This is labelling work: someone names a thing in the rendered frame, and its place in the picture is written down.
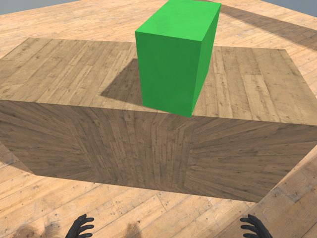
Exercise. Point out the right robot hand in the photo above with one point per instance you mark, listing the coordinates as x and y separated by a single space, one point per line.
258 228

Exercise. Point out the pedestal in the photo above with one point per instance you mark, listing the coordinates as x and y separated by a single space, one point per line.
73 109

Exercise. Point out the left robot hand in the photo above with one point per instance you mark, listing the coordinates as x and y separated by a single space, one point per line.
76 228

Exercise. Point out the carton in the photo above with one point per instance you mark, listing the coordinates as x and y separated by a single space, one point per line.
174 49

